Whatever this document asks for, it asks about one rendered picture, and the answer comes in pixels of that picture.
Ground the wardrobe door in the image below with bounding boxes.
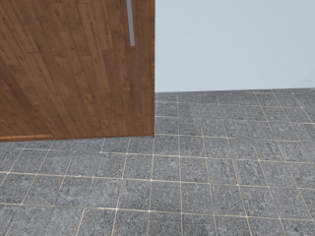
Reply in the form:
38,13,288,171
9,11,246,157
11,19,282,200
0,0,152,139
0,56,51,137

